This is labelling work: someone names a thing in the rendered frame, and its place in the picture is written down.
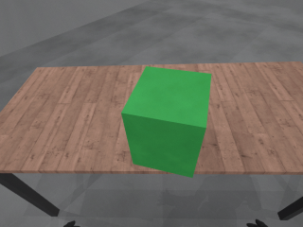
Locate carton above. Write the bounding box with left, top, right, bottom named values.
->
left=121, top=66, right=212, bottom=178

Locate table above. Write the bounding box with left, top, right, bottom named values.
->
left=0, top=61, right=303, bottom=220

